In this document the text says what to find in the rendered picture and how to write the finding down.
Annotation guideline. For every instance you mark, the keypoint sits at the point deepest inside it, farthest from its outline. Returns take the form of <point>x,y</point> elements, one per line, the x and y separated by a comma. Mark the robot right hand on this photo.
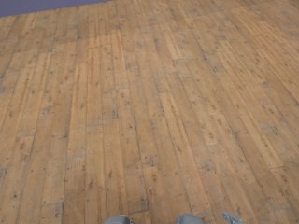
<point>232,219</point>

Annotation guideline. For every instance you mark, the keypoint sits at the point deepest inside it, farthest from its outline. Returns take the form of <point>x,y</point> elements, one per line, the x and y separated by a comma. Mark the right robot thigh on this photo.
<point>188,219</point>

